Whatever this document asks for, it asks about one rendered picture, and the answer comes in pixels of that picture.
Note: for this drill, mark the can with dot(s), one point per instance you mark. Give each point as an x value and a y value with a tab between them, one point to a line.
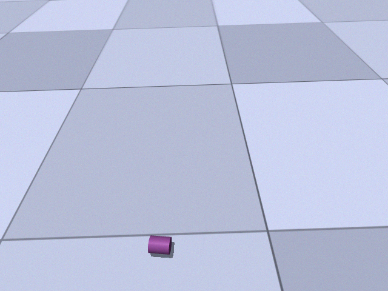
160	244

